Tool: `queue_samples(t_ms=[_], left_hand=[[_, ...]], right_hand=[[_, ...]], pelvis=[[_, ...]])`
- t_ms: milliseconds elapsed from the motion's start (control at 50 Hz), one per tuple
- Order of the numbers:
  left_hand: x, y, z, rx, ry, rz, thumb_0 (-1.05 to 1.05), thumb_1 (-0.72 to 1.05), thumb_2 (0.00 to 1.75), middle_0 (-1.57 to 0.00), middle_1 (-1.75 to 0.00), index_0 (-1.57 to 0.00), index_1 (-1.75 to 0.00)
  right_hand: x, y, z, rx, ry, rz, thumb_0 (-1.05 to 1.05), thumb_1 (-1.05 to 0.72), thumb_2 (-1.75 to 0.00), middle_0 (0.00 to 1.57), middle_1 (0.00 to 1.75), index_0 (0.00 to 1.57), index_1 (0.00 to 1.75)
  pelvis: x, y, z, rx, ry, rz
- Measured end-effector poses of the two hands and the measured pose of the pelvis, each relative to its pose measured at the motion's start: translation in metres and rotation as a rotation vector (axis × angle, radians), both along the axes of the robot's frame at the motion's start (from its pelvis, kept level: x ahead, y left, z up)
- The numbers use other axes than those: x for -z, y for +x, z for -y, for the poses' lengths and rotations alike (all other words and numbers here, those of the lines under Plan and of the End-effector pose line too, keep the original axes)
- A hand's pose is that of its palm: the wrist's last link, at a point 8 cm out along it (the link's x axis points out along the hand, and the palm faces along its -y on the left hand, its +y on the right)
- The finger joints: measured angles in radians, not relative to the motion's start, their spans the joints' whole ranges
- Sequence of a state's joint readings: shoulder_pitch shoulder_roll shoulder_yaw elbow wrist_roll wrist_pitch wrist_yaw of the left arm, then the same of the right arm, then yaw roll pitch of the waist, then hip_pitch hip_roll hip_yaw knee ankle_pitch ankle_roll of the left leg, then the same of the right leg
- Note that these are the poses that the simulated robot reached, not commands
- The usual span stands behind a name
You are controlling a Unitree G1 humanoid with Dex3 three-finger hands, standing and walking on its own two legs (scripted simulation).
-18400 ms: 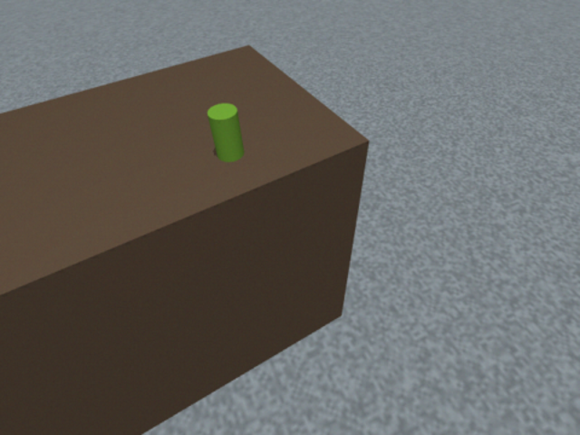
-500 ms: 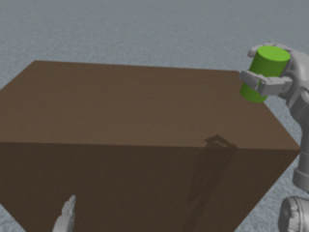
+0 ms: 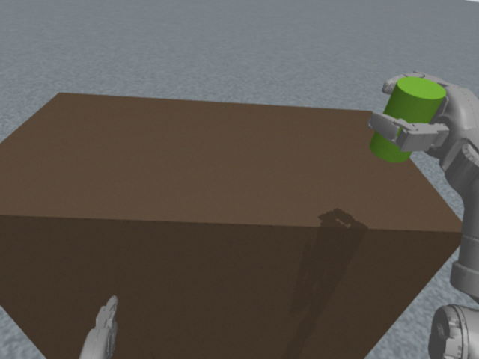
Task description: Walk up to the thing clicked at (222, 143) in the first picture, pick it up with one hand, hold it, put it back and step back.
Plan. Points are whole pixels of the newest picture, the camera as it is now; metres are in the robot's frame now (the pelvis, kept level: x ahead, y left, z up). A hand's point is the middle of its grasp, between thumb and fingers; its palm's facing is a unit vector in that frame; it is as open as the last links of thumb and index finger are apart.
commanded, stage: hold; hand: right
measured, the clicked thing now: (403, 121) +0.34 -0.17 +0.30
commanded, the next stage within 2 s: crouch in 0.10 s
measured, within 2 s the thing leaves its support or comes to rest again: neither
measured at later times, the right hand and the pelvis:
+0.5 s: hand (387, 131) +0.37 -0.17 +0.27, palm faces +0.11 +0.99 +0.02, open 7.9 cm; pelvis -0.02 +0.00 +0.00, yaw +0 degrees
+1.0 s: hand (361, 132) +0.45 -0.17 +0.22, palm faces +0.13 +0.99 +0.01, open 7.9 cm; pelvis -0.01 +0.00 +0.00, yaw +2 degrees
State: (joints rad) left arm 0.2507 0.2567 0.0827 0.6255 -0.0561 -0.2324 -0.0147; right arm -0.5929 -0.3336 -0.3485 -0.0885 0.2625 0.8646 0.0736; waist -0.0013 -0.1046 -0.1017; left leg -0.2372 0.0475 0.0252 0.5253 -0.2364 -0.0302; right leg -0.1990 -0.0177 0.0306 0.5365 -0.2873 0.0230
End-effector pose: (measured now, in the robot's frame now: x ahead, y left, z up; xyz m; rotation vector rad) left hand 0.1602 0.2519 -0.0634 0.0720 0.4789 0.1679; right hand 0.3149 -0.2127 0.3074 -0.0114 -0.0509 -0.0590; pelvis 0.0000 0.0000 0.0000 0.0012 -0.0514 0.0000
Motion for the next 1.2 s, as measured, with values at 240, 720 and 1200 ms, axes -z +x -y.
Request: queue_samples(t_ms=[240,720,1200], left_hand=[[0.002,-0.008,-0.002,0.002,0.005,-0.013,-0.01,-0.53,0.04,-0.05,-0.05,-0.05,-0.05],[0.01,-0.062,-0.012,-0.061,0.074,-0.071,-0.01,-0.52,0.04,-0.05,-0.05,-0.06,-0.05],[0.006,-0.035,-0.005,-0.077,0.103,-0.113,-0.01,-0.52,0.05,-0.06,-0.05,-0.06,-0.05]], right_hand=[[-0.013,-0.008,0.0,0.015,-0.016,0.028,-0.02,0.21,-1.17,0.82,1.16,0.87,1.16],[0.065,0.07,0.001,0.064,0.033,-0.108,-0.02,0.2,-1.17,0.82,1.15,0.87,1.16],[0.098,0.121,0.018,0.065,0.001,-0.067,-0.02,0.2,-1.18,0.82,1.15,0.87,1.16]], pelvis=[[0.0,-0.006,0.0,0.001,0.001,0.01],[0.005,-0.026,-0.003,-0.024,-0.006,-0.042],[0.003,0.005,0.002,-0.036,-0.002,-0.117]])
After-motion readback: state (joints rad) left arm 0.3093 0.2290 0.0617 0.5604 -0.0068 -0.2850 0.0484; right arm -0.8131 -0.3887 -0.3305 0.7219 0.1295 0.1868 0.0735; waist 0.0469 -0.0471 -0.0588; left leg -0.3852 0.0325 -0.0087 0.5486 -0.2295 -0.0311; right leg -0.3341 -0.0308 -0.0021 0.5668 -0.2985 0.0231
